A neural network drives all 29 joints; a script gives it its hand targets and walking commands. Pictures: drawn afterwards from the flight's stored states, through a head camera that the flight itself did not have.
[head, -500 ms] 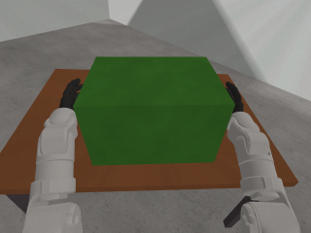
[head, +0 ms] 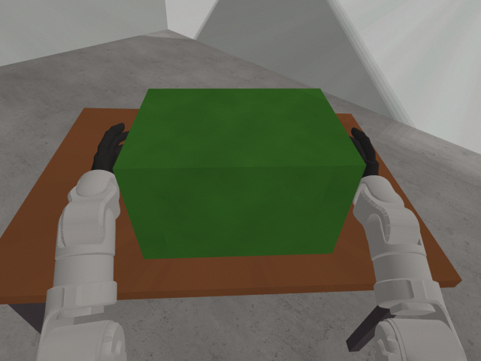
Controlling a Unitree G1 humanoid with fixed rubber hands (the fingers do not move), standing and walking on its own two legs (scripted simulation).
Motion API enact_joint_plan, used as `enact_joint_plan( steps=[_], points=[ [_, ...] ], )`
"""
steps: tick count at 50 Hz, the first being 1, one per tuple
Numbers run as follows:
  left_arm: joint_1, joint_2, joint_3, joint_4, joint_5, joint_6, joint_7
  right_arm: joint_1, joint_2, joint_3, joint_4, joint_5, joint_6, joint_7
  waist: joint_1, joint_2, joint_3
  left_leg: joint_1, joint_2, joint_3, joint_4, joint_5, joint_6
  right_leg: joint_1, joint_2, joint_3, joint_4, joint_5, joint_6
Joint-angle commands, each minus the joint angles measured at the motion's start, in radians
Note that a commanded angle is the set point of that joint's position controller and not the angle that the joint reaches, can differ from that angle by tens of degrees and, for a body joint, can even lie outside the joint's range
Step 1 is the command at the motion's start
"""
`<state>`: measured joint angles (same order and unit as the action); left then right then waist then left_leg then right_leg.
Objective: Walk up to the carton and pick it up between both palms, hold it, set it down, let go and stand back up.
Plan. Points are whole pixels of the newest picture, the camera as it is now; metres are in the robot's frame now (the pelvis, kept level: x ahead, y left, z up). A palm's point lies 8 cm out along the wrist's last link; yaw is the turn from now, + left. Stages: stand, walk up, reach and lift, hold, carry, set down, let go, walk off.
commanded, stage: hold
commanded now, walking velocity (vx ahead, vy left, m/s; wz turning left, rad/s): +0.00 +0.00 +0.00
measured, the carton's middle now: (237, 168) +0.40 -0.01 +0.14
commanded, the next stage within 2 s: set down in 1.00 s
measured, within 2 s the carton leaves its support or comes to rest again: neither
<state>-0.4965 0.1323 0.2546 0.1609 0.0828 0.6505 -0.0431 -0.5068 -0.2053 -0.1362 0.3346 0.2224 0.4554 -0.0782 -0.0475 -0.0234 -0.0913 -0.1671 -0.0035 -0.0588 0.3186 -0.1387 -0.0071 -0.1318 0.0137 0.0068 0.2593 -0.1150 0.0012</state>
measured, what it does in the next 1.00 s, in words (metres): stands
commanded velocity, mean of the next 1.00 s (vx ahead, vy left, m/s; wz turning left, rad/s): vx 0.00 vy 0.00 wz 0.00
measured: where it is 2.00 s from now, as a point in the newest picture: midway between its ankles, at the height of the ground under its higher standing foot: outside the picture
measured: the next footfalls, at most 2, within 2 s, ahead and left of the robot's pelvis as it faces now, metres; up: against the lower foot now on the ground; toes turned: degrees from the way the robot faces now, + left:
none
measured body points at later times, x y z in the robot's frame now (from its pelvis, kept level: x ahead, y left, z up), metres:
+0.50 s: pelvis +0.00 +0.00 +0.00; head -0.04 +0.02 +0.45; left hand +0.37 +0.20 +0.17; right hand +0.36 -0.21 +0.17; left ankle +0.02 +0.12 -0.75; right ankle +0.02 -0.12 -0.75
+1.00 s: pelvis +0.00 +0.00 +0.00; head -0.04 +0.02 +0.45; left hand +0.37 +0.20 +0.16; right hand +0.36 -0.22 +0.17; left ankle +0.02 +0.12 -0.75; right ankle +0.02 -0.12 -0.75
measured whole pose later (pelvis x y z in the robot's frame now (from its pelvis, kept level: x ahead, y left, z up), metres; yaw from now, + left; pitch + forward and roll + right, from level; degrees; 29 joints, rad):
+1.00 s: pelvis +0.00 +0.00 +0.00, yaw +0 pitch +0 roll -1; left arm -0.51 0.12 0.26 0.18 0.09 0.65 -0.04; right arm -0.52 -0.21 -0.14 0.36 0.22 0.45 -0.07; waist -0.05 -0.02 -0.10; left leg -0.17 0.00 -0.05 0.32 -0.14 -0.01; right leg -0.14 0.02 0.01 0.26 -0.12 0.00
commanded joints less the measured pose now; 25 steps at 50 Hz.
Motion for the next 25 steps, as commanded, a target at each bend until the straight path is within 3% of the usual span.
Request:
enact_joint_plan(
  steps=[1,2,4,6,8,10,11,12,13,14,16,18,21,23,24,25],
  points=[
    [-0.709,-0.513,-0.469,-0.219,-0.171,-0.072,-0.123,-0.887,0.52,0.444,-0.393,0.113,-0.078,0.15,0.003,0.041,-0.442,0.113,-0.042,0.035,-0.025,0.154,-0.021,0.135,0.029,-0.026,-0.007,0.164,0.004],
    [-0.724,-0.517,-0.482,-0.262,-0.172,-0.081,-0.12,-0.849,0.526,0.442,-0.357,0.111,-0.077,0.152,-0.005,0.057,-0.454,0.114,-0.037,0.038,-0.035,0.154,-0.027,0.136,0.032,-0.026,0.005,0.169,0.002],
    [-0.693,-0.517,-0.455,-0.188,-0.148,-0.066,-0.122,-0.875,0.516,0.432,-0.347,0.102,-0.079,0.159,0.013,0.039,-0.414,0.109,-0.032,0.041,-0.04,0.127,-0.016,0.121,0.033,-0.022,-0.013,0.125,-0.004],
    [-0.701,-0.508,-0.456,-0.224,-0.161,-0.074,-0.126,-0.85,0.531,0.437,-0.339,0.112,-0.078,0.154,-0.004,0.023,-0.442,0.11,-0.037,0.04,-0.031,0.172,-0.011,0.162,0.031,-0.021,0.004,0.203,0.004],
    [-0.727,-0.507,-0.448,-0.204,-0.17,-0.074,-0.135,-0.936,0.543,0.455,-0.393,0.121,-0.083,0.149,0.019,0.002,-0.487,0.084,-0.046,0.046,-0.026,0.17,-0.004,0.197,0.032,-0.022,0.013,0.231,0.015],
    [-0.699,-0.519,-0.463,-0.269,-0.175,-0.081,-0.129,-0.894,0.545,0.489,-0.433,0.142,-0.085,0.139,0.021,0.023,-0.548,0.123,-0.049,0.044,0.0,0.28,-0.02,0.229,0.04,-0.019,0.033,0.325,0.014],
    [-0.705,-0.507,-0.461,-0.263,-0.175,-0.081,-0.127,-0.868,0.526,0.474,-0.398,0.141,-0.075,0.138,0.005,0.03,-0.523,0.129,-0.048,0.042,-0.003,0.267,-0.026,0.213,0.041,-0.02,0.023,0.297,0.01],
    [-0.689,-0.502,-0.444,-0.241,-0.172,-0.079,-0.131,-0.883,0.539,0.477,-0.426,0.132,-0.079,0.137,0.013,0.001,-0.501,0.109,-0.052,0.045,-0.004,0.24,-0.011,0.211,0.034,-0.017,0.013,0.293,0.014],
    [-0.72,-0.486,-0.441,-0.23,-0.161,-0.082,-0.134,-0.857,0.535,0.459,-0.363,0.117,-0.07,0.136,-0.001,0.016,-0.461,0.089,-0.053,0.047,-0.027,0.174,-0.013,0.195,0.027,-0.014,0.01,0.243,0.015],
    [-0.714,-0.514,-0.463,-0.26,-0.171,-0.085,-0.133,-0.861,0.541,0.457,-0.397,0.124,-0.08,0.141,-0.001,0.042,-0.491,0.11,-0.044,0.041,-0.028,0.194,-0.024,0.194,0.032,-0.018,0.017,0.246,0.008],
    [-0.708,-0.499,-0.442,-0.233,-0.152,-0.074,-0.134,-0.839,0.524,0.445,-0.335,0.117,-0.071,0.147,0.001,0.052,-0.426,0.106,-0.041,0.043,-0.034,0.177,-0.025,0.169,0.031,-0.023,0.003,0.197,-0.001],
    [-0.716,-0.5,-0.435,-0.205,-0.145,-0.066,-0.137,-0.871,0.526,0.442,-0.326,0.104,-0.074,0.152,0.01,0.028,-0.416,0.099,-0.04,0.049,-0.041,0.141,-0.014,0.156,0.03,-0.023,-0.009,0.145,0.001],
    [-0.733,-0.521,-0.465,-0.233,-0.167,-0.079,-0.136,-0.897,0.548,0.448,-0.372,0.115,-0.09,0.145,0.0,0.04,-0.479,0.112,-0.045,0.045,-0.026,0.176,-0.015,0.176,0.025,-0.019,0.008,0.212,0.008],
    [-0.761,-0.505,-0.443,-0.205,-0.161,-0.086,-0.135,-0.905,0.554,0.443,-0.343,0.105,-0.085,0.144,0.01,0.022,-0.445,0.09,-0.047,0.045,-0.036,0.132,-0.007,0.172,0.022,-0.019,0.002,0.177,0.012],
    [-0.759,-0.514,-0.454,-0.205,-0.169,-0.09,-0.137,-0.902,0.565,0.442,-0.35,0.104,-0.088,0.142,-0.005,0.017,-0.462,0.093,-0.047,0.043,-0.038,0.132,-0.006,0.178,0.021,-0.019,0.005,0.198,0.016],
    [-0.758,-0.522,-0.467,-0.227,-0.175,-0.097,-0.133,-0.907,0.569,0.455,-0.368,0.113,-0.095,0.143,0.003,0.038,-0.493,0.094,-0.048,0.042,-0.027,0.166,-0.013,0.187,0.024,-0.019,0.014,0.217,0.012]
  ],
)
